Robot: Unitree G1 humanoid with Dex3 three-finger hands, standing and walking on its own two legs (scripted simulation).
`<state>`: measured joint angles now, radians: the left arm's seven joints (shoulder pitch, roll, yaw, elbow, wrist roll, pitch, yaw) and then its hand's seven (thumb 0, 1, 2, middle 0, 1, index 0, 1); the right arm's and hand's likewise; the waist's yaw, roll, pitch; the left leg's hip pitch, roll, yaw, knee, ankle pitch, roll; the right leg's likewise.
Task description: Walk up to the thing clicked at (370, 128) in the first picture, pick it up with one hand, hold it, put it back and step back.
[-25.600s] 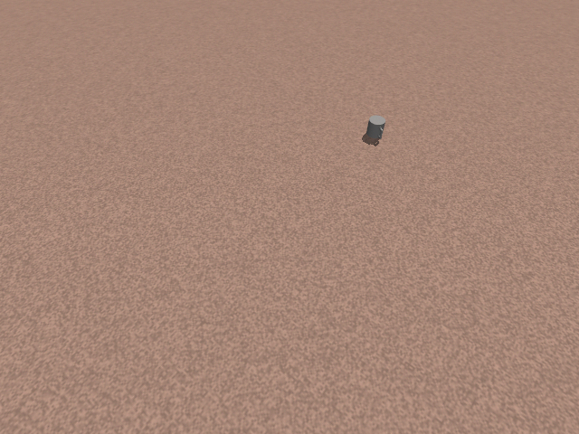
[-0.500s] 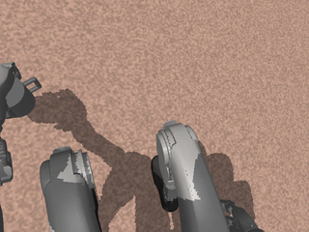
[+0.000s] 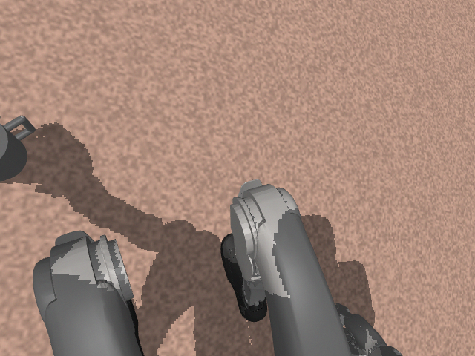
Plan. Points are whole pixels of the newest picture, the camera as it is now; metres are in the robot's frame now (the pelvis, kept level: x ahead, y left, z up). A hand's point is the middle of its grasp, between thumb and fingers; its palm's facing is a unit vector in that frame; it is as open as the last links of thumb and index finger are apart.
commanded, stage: rest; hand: left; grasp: from above
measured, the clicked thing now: out of the picture +0.48 +0.29 -0.25
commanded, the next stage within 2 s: open in 0.52 s
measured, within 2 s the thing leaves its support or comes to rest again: rests again in 0.22 s
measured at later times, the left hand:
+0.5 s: hand out of the picture +0.46 +0.31 -0.22, palm faces -0.45 -0.13 -0.88, open 11.6 cm
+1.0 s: hand out of the picture +0.47 +0.31 -0.23, palm faces -0.45 -0.11 -0.89, open 12.7 cm
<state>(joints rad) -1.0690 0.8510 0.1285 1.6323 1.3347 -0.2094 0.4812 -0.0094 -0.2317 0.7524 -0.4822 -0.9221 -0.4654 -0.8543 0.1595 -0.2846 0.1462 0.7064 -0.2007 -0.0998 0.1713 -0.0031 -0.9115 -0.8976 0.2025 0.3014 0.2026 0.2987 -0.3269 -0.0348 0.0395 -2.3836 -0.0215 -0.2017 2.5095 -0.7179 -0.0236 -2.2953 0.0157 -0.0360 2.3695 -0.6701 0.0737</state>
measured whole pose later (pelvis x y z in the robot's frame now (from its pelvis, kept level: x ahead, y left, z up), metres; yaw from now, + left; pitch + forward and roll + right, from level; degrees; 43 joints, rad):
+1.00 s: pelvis +0.00 +0.01 -0.01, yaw -3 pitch +30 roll -14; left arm -1.11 0.98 0.13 1.75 1.36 -0.23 0.57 -0.01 -0.37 0.91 -0.25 -1.05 -0.25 -1.02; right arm 0.13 -0.31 0.25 0.67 -0.26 -0.17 0.23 0.00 -0.91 -0.90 0.20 0.30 0.20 0.30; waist -0.37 -0.08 0.10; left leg -2.38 -0.01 -0.25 2.56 -0.72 -0.01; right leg -2.27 0.04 -0.08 2.38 -0.65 0.08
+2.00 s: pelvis +0.00 +0.00 +0.03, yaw +1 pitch +35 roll -11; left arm -0.98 0.79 0.08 1.28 1.22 -0.09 0.30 0.00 -0.55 1.02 -0.09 -1.02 -0.08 -1.03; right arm 0.17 -0.28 0.07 0.69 -0.13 -0.04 0.24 0.00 -0.92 -0.91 0.20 0.30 0.20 0.30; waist -0.24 0.03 -0.07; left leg -2.33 -0.02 -0.17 2.42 -0.72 -0.01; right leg -2.24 0.00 -0.03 2.29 -0.68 0.07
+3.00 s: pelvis -0.01 +0.00 +0.08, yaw +4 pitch +37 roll -9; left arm -0.79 0.65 0.09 1.00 0.96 -0.06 0.10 0.00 0.02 0.80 -0.20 -0.54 -0.19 -0.55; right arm 0.23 -0.26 0.02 0.64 -0.04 0.05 0.12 0.00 -0.90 -0.90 0.20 0.30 0.20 0.30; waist -0.18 0.08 -0.14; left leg -2.18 -0.01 -0.12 2.22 -0.69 0.00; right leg -2.11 -0.03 -0.01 2.12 -0.66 0.07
